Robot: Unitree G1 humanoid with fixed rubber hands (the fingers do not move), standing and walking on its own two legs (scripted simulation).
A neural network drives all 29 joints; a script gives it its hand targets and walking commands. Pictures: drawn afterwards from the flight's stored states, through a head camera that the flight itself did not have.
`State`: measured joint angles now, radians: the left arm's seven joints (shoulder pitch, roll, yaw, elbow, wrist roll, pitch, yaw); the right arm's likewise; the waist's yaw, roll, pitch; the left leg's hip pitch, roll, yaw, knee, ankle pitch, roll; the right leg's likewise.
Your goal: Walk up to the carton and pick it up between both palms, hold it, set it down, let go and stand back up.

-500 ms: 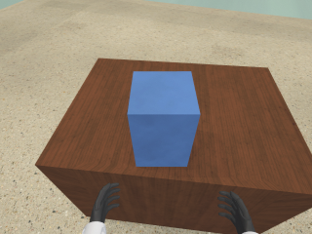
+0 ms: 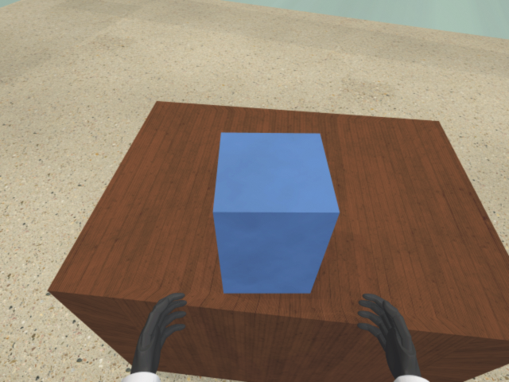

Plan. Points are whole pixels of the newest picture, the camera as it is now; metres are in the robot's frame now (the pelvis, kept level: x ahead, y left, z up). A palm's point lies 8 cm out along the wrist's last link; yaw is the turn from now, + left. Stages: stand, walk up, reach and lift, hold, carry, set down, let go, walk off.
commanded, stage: reach and lift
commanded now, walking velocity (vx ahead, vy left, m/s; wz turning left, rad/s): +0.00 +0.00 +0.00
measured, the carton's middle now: (268, 218) +0.42 +0.00 +0.01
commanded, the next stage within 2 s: none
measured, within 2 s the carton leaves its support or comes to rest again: neither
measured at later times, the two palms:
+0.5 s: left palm (152, 291) +0.26 +0.18 +0.04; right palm (400, 291) +0.27 -0.19 +0.03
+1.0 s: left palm (158, 225) +0.34 +0.17 +0.10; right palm (403, 229) +0.34 -0.20 +0.09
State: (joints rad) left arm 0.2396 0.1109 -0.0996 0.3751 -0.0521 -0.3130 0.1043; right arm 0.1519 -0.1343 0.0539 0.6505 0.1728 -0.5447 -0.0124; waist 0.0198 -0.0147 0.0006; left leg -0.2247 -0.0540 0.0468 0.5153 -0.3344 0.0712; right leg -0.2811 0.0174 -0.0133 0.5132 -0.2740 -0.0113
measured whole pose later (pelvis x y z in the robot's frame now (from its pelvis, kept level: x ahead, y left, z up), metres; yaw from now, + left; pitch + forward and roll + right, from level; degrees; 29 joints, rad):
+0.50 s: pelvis -0.01 +0.00 +0.01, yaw +0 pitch +0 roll -1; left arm 0.00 0.12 -0.05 0.19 -0.05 0.14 0.13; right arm -0.07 -0.17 0.04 0.46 0.22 -0.10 -0.09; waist 0.02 -0.03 0.00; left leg -0.11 -0.04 0.04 0.34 -0.24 0.06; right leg -0.15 0.03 -0.01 0.30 -0.16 -0.02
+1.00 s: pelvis -0.03 -0.01 +0.01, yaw +0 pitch +6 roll +0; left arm -0.48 0.15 0.03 0.41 -0.14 0.38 0.15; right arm -0.49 -0.21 -0.05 0.54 0.19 0.24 -0.09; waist 0.02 0.00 -0.07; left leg -0.25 -0.05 0.05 0.33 -0.18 0.06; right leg -0.29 0.03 -0.01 0.29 -0.10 -0.02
